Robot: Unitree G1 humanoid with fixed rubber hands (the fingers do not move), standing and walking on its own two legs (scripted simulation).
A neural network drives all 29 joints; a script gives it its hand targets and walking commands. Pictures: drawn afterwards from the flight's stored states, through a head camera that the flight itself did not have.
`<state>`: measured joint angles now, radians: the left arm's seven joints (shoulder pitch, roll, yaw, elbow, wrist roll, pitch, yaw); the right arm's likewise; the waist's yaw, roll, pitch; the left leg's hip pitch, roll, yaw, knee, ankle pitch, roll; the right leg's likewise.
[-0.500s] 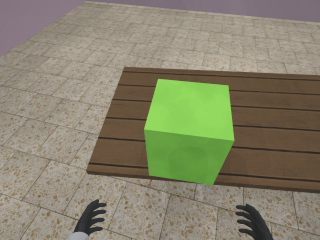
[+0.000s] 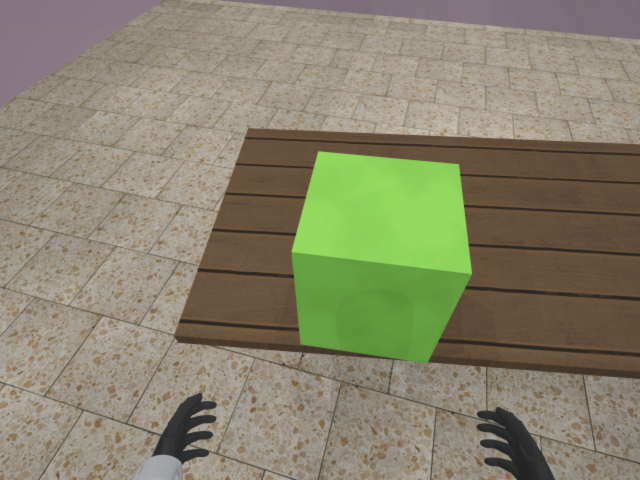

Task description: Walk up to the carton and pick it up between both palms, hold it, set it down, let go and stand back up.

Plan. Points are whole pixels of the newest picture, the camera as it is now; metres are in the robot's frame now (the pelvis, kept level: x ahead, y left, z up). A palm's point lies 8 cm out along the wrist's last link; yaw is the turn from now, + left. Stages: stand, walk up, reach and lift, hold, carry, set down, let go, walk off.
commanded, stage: let go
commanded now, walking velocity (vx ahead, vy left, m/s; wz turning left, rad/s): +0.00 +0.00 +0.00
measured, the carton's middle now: (374, 260) +0.43 -0.04 -0.01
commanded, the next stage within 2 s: stand in 0.18 s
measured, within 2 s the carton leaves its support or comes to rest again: neither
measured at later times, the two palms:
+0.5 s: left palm out of the picture +0.09 +0.24 -0.12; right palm out of the picture +0.06 -0.24 -0.13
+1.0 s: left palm out of the picture +0.04 +0.25 -0.14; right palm out of the picture -0.01 -0.21 -0.14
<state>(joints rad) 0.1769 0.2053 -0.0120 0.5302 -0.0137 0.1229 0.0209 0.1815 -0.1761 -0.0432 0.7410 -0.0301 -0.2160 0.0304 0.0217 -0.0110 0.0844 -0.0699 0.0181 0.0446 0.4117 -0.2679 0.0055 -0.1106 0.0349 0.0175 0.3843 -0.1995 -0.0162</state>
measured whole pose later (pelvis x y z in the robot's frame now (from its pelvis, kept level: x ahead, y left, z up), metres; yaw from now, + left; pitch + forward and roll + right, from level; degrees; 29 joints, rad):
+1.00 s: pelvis +0.00 +0.03 +0.00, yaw -3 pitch -1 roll +0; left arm 0.33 0.15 0.03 0.93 0.02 -0.01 0.03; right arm 0.33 -0.18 -0.05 1.00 -0.02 0.01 -0.02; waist -0.01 0.00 -0.01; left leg -0.16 -0.01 0.10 0.46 -0.30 0.05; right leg -0.23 0.01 0.08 0.46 -0.22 0.03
